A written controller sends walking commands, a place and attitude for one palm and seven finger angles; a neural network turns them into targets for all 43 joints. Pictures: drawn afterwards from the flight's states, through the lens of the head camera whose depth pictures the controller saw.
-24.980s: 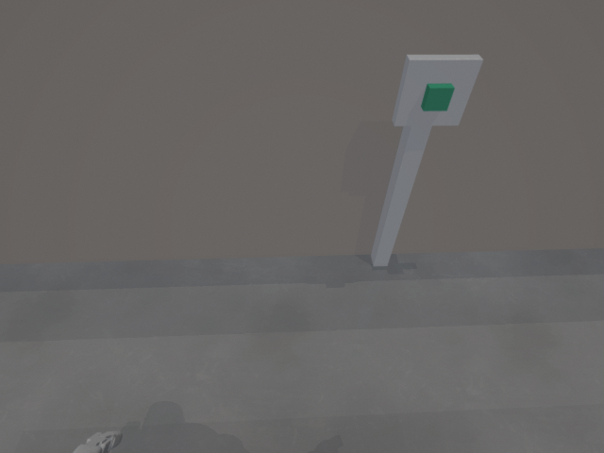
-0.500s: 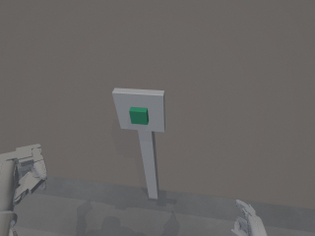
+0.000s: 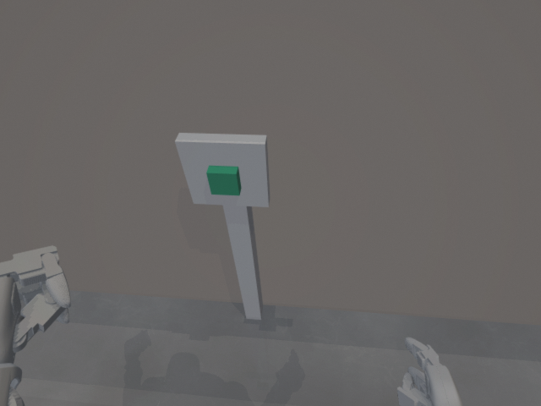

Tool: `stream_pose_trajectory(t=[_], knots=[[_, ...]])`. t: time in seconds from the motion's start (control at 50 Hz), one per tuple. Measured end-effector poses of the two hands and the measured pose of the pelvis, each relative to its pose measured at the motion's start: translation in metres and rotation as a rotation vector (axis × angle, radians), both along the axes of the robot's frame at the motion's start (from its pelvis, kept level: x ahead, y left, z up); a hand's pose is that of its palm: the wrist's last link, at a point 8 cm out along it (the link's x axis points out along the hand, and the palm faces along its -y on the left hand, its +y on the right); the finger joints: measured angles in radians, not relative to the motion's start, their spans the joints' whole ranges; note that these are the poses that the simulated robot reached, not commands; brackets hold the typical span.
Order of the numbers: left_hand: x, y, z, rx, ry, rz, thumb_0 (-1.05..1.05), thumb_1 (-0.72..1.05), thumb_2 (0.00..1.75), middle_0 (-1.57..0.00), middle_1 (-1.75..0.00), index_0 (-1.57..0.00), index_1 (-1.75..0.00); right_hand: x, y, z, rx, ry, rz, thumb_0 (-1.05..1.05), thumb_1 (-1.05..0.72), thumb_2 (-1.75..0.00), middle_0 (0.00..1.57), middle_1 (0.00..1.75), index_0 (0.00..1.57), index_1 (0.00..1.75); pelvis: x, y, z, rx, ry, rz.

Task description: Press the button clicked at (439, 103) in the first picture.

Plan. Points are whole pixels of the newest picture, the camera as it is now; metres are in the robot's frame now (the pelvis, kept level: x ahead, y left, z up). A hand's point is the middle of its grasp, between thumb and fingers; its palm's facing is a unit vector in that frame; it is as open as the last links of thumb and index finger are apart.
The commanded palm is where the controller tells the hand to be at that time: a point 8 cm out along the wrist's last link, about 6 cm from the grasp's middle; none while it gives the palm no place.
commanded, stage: step back with the hand held close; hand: left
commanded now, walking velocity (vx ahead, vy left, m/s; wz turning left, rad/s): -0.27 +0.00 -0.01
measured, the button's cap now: (224, 179) +0.55 +0.15 +0.01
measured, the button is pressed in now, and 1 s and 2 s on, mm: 0 0 0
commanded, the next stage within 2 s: stop stepping back and stand still in 1.18 s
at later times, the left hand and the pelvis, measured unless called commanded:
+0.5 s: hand (28, 356) +0.14 +0.26 +0.14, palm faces +0.36 -0.81 -0.47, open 3.1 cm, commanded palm +0.08 +0.30 +0.17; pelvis -0.06 +0.02 -0.01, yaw +0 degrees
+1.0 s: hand out of the picture +0.08 +0.22 +0.15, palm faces +0.21 -0.83 -0.52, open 3.1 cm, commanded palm +0.01 +0.28 +0.17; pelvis -0.13 +0.00 -0.01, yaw -1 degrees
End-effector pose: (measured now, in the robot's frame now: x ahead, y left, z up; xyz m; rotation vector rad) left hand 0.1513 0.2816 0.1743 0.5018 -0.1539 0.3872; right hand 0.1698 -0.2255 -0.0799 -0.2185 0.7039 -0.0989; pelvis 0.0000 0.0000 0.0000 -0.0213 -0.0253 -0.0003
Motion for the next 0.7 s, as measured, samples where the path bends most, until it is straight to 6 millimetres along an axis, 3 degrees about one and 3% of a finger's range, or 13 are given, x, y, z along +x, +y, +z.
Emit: stream_pose_trajectory(t=[0.08, 0.16, 0.3, 0.46, 0.58, 0.7], knots=[[0.000, -0.003, -0.009, 0.005, 0.062, -0.050, 0.01, 0.89, 0.90, -1.30, -1.50, -1.31, -1.50, -0.013, -0.006, -0.004, -0.022, 0.048, -0.043, 0.01, -0.90, -0.90, 0.21, 0.30, 0.20, 0.30, -0.006, 0.006, -0.001, 0.005, 0.033, -0.004], [-0.007, 0.000, -0.005, 0.039, 0.073, -0.083, 0.02, 0.89, 0.90, -1.31, -1.50, -1.31, -1.50, -0.024, -0.008, -0.005, -0.036, 0.075, -0.078, 0.01, -0.91, -0.90, 0.21, 0.30, 0.20, 0.30, -0.010, 0.012, -0.002, 0.010, 0.045, -0.005], [-0.025, 0.014, 0.006, 0.090, 0.010, -0.068, 0.01, 0.89, 0.90, -1.31, -1.50, -1.31, -1.50, -0.032, 0.003, -0.003, -0.029, 0.045, -0.083, 0.01, -0.91, -0.90, 0.20, 0.30, 0.20, 0.30, -0.026, 0.019, -0.006, 0.019, 0.037, -0.010], [-0.049, 0.015, -0.009, 0.054, -0.008, -0.052, 0.01, 0.89, 0.90, -1.31, -1.50, -1.31, -1.50, -0.043, 0.015, 0.001, -0.023, -0.011, -0.043, 0.01, -0.90, -0.90, 0.21, 0.30, 0.20, 0.30, -0.051, 0.020, -0.012, 0.009, 0.035, -0.009], [-0.063, 0.016, -0.009, 0.045, -0.069, -0.085, 0.01, 0.89, 0.90, -1.31, -1.50, -1.31, -1.50, -0.066, 0.014, 0.000, -0.078, 0.015, -0.037, 0.01, -0.90, -0.90, 0.21, 0.30, 0.20, 0.30, -0.064, 0.025, -0.017, -0.009, 0.040, -0.001], [-0.072, 0.029, 0.004, 0.108, -0.114, -0.067, 0.01, 0.88, 0.90, -1.31, -1.50, -1.31, -1.50, -0.088, 0.017, 0.000, -0.096, 0.052, -0.047, 0.01, -0.90, -0.90, 0.21, 0.30, 0.20, 0.30, -0.070, 0.027, -0.013, -0.030, 0.047, 0.046]])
